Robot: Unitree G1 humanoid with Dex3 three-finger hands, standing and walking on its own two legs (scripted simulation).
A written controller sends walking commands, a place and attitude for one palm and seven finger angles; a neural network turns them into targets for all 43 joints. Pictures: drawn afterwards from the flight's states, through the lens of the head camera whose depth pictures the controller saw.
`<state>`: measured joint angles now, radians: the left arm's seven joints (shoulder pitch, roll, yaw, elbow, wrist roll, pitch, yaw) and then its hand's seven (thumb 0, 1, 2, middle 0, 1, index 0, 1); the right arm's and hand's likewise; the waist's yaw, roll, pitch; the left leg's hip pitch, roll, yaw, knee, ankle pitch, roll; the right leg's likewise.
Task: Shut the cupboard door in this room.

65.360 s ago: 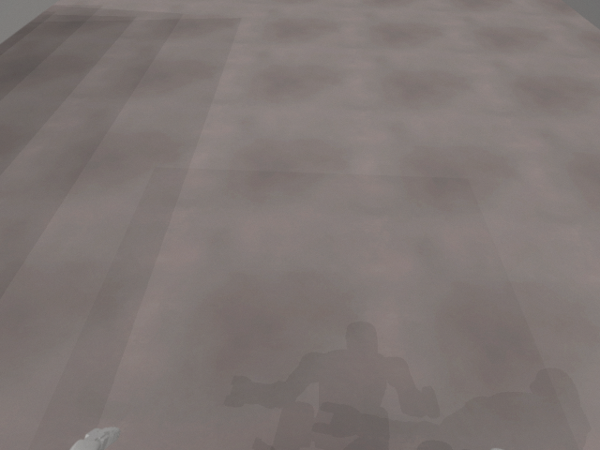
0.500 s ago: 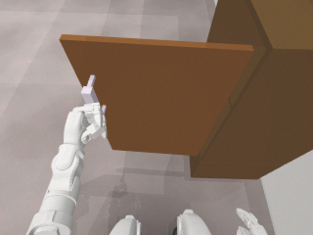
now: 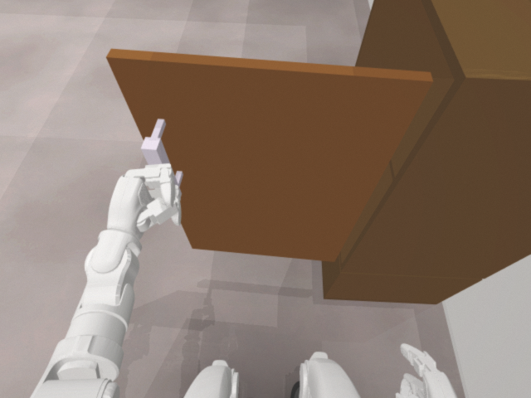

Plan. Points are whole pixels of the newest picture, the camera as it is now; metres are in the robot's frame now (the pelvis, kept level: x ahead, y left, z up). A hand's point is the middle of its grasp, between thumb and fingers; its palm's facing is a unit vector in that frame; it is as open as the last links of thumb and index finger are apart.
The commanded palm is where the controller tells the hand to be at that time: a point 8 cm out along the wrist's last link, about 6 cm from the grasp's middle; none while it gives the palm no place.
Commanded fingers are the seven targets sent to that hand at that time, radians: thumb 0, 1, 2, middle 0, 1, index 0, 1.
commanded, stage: push the door shut along its arc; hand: left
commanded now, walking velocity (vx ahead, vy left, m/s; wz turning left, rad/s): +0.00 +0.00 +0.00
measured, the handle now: (167, 163) +0.46 +0.17 +0.05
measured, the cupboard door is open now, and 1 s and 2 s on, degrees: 87 66 54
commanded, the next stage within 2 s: pull the fist back off the door in 1.68 s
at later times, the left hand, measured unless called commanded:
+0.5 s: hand (190, 167) +0.45 +0.13 +0.05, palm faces -0.26 -0.97 -0.03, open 3.1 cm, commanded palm +0.45 +0.18 +0.05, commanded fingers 0.00 0.90 0.90 -1.30 -1.50 -1.30 -1.50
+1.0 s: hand (218, 142) +0.51 +0.09 +0.05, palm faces -0.38 -0.92 -0.02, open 3.1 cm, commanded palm +0.51 +0.14 +0.05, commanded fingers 0.00 0.90 0.90 -1.30 -1.50 -1.30 -1.50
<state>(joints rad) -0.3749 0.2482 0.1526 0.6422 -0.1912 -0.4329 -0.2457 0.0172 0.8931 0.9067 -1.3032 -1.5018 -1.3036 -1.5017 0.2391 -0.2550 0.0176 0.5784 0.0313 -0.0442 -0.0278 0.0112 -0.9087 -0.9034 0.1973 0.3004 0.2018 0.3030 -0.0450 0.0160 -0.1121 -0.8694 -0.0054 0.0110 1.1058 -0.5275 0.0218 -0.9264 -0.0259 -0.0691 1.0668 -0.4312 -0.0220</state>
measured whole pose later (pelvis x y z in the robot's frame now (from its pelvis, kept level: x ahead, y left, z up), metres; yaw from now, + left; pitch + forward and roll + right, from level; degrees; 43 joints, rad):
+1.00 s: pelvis -0.01 +0.01 -0.02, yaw -1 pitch +25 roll -2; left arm -1.01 0.41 0.19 1.16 -0.13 -0.36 -0.41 0.02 0.90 0.90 -1.30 -1.50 -1.30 -1.50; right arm 0.33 -0.28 0.03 0.64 0.01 -0.02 -0.01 0.01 -0.91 -0.90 0.20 0.30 0.20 0.30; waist -0.18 0.04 -0.11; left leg -1.10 0.01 0.01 1.22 -0.55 0.04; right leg -1.14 -0.02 -0.07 1.14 -0.43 -0.01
